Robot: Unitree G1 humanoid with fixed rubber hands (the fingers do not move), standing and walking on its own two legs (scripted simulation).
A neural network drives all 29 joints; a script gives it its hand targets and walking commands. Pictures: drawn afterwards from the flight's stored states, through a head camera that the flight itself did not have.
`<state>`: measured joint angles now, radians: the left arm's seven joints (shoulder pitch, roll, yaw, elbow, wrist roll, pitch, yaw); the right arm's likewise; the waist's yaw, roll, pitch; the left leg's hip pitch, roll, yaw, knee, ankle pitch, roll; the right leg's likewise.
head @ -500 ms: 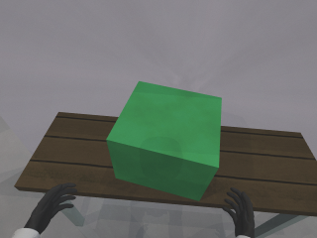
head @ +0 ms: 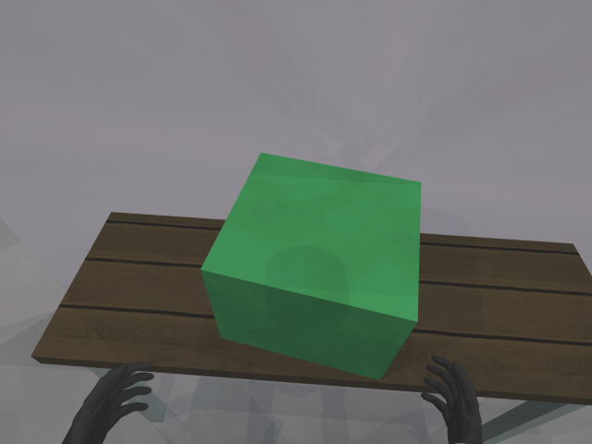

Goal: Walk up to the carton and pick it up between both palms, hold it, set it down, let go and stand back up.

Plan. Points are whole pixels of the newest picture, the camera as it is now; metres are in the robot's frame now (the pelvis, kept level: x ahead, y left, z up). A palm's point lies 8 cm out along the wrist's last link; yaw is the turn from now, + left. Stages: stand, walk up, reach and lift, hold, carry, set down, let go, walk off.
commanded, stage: set down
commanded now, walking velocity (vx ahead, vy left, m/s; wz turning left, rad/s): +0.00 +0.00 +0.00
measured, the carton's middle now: (318, 262) +0.43 -0.04 -0.05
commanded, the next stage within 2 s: let go in 1.36 s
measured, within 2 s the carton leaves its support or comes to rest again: neither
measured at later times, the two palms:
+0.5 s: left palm out of the picture +0.15 +0.24 -0.05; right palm (469, 440) +0.15 -0.22 -0.06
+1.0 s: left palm (124, 442) +0.16 +0.23 -0.06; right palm out of the picture +0.15 -0.23 -0.07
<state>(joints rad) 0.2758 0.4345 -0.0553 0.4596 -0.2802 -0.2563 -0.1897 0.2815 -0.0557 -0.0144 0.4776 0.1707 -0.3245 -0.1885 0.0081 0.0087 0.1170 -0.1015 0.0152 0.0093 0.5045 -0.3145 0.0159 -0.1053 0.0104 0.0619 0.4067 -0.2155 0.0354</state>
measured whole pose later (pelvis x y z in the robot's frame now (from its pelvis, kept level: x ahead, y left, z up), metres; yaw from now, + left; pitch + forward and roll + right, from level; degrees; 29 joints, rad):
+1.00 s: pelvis +0.00 -0.02 +0.00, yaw +0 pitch -4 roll +0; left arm 0.22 0.31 -0.03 0.57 -0.14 -0.07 -0.09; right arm 0.21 -0.11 -0.02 0.69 0.08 -0.30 -0.09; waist -0.01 0.01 0.08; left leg -0.08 0.01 0.02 0.42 -0.27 0.00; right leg -0.12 0.00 0.06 0.41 -0.22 0.02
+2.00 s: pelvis +0.00 -0.03 +0.00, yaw +2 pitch -2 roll +0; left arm 0.20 0.33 0.00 0.74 0.02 -0.01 -0.01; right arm 0.18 -0.32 -0.01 0.85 -0.03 -0.05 0.01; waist 0.01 0.01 0.02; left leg -0.15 0.02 0.00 0.45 -0.27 -0.03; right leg -0.21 0.00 0.02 0.49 -0.25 0.00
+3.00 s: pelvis -0.02 -0.03 +0.01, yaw +1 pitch -3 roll +0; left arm 0.16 0.38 -0.03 1.07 0.01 -0.02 0.00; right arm 0.12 -0.37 0.01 1.11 -0.01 -0.01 0.02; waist 0.01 0.01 0.04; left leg -0.12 0.01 0.01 0.36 -0.19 -0.02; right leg -0.17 -0.01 0.03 0.38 -0.17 0.01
